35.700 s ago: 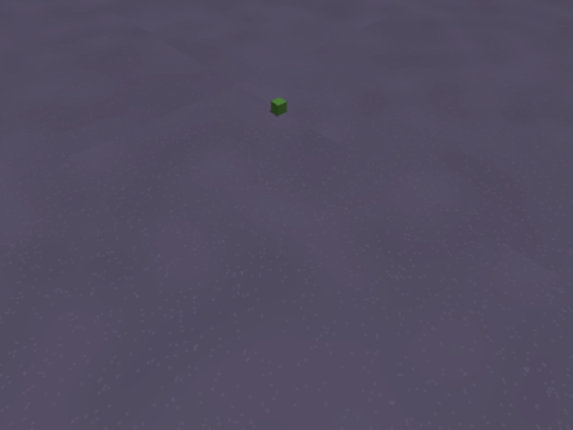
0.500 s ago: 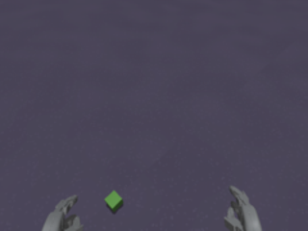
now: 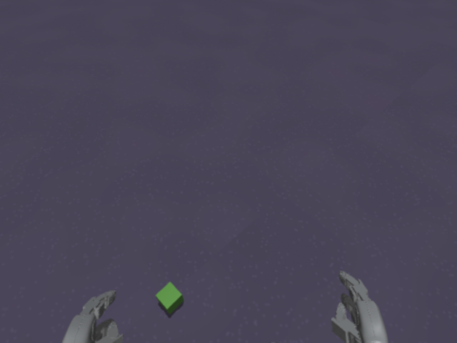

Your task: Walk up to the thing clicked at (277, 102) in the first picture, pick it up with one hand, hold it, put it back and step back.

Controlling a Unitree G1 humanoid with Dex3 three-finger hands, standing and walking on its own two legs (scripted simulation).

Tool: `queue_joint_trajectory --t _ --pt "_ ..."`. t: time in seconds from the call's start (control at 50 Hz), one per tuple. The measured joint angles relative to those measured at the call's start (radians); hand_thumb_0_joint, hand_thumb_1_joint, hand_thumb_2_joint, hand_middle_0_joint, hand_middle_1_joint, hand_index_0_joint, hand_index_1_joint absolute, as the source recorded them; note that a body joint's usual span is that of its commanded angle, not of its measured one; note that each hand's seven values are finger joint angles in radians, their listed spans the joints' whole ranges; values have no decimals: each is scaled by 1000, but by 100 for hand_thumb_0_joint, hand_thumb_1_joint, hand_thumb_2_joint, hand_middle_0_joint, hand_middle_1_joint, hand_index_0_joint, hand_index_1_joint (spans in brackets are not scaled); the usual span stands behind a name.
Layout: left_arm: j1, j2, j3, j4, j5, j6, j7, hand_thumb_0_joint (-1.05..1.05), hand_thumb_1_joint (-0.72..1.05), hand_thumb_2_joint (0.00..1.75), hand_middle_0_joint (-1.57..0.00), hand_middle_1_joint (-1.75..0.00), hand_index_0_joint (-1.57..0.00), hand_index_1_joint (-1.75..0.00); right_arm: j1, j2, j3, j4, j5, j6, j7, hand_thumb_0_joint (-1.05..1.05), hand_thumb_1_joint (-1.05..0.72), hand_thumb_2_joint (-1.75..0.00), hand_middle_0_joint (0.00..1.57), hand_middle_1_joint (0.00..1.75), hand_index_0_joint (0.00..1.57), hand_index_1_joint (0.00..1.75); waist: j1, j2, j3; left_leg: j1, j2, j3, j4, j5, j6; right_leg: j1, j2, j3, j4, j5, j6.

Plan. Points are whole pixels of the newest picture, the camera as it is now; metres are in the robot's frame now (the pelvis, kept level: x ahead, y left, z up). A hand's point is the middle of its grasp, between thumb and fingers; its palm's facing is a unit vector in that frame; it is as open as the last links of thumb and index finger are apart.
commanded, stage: home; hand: left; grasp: from above
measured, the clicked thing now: (169, 297) +0.41 +0.21 -0.68
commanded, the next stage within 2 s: stand in 0.80 s
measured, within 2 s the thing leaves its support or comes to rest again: neither
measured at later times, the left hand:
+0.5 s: hand (121, 340) +0.16 +0.18 -0.05, palm faces +0.05 -0.98 -0.20, open 7.4 cm
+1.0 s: hand (114, 342) +0.16 +0.20 -0.07, palm faces +0.02 -0.96 -0.29, open 7.4 cm
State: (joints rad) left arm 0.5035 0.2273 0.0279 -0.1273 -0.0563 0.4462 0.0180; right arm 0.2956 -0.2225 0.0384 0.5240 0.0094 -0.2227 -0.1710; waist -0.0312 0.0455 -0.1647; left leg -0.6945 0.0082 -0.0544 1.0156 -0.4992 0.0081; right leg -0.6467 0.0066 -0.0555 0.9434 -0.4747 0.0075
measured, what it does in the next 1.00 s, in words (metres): stands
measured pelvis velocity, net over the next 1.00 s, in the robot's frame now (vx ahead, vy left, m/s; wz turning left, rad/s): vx -0.01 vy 0.00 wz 0.01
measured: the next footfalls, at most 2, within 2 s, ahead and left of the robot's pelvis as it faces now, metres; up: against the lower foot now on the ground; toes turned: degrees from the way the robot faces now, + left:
none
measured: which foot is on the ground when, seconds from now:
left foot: down 0.00-1.00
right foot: down 0.00-1.00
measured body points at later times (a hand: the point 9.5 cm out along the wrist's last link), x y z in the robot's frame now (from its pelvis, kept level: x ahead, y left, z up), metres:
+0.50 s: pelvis +0.00 +0.00 +0.00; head +0.02 +0.00 +0.45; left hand +0.16 +0.23 -0.03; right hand +0.16 -0.25 -0.06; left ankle +0.00 +0.11 -0.68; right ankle +0.00 -0.13 -0.68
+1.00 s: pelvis -0.01 +0.00 +0.01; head +0.02 +0.01 +0.46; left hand +0.16 +0.25 -0.05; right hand +0.15 -0.25 -0.08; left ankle +0.00 +0.11 -0.68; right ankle +0.00 -0.13 -0.68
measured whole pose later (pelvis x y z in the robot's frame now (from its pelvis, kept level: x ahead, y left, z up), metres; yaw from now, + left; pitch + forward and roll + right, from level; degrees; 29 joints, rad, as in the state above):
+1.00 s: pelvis -0.01 +0.00 +0.01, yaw +0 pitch +5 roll -1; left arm 0.29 0.26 0.01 0.28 0.04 0.19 0.03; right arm 0.20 -0.26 0.02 0.71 -0.09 -0.11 -0.08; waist 0.02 0.00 -0.04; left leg -0.54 -0.02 -0.03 0.91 -0.45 0.01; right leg -0.52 -0.02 -0.03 0.89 -0.45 0.01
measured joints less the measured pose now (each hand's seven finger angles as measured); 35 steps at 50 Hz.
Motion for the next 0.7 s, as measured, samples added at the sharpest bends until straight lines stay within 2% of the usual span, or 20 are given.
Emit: queue_joint_trajectory --t 0.7 --pt "0 0 0 0 0 -4 0 1 91 89 -20 -31 -21 -30 0 -3 -6 3 -1 3 2 1 -90 -90 21 30 21 29 -2 1 -2 3 2 -1 1 -3 -3 1 2 0 4 -5 -3"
